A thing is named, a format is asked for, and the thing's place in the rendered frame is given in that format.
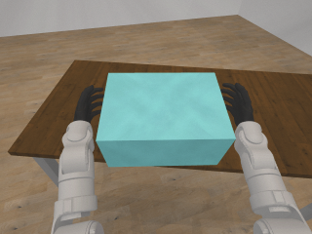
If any right robot forearm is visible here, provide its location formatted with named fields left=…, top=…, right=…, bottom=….
left=234, top=121, right=312, bottom=234

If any robot left upper arm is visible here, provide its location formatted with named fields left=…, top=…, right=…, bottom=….
left=54, top=220, right=104, bottom=234

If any carton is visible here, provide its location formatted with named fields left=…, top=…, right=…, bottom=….
left=96, top=72, right=236, bottom=168

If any robot right upper arm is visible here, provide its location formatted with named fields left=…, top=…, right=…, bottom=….
left=253, top=218, right=312, bottom=234

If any left robot forearm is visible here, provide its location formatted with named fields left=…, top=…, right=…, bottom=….
left=51, top=120, right=98, bottom=234

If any left robot hand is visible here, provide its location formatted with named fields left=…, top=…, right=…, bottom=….
left=73, top=85, right=104, bottom=124

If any table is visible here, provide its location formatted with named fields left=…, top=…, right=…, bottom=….
left=8, top=59, right=312, bottom=221

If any right robot hand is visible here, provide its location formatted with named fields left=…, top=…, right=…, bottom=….
left=220, top=83, right=254, bottom=127

